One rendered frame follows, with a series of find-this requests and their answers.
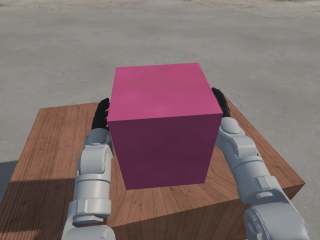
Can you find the robot right upper arm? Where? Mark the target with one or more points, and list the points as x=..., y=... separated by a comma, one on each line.
x=274, y=221

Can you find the pedestal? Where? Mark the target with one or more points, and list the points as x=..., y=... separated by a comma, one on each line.
x=36, y=202

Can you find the robot left upper arm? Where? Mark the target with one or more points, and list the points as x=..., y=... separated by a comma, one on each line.
x=97, y=232

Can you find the robot left hand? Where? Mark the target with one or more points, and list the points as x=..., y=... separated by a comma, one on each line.
x=99, y=120

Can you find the right robot forearm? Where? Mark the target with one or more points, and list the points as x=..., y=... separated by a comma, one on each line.
x=255, y=185

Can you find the carton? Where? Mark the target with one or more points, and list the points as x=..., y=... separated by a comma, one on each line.
x=163, y=121

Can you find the left robot forearm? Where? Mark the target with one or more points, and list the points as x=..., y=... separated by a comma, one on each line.
x=91, y=203

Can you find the robot right hand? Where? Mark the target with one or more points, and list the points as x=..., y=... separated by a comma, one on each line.
x=222, y=102

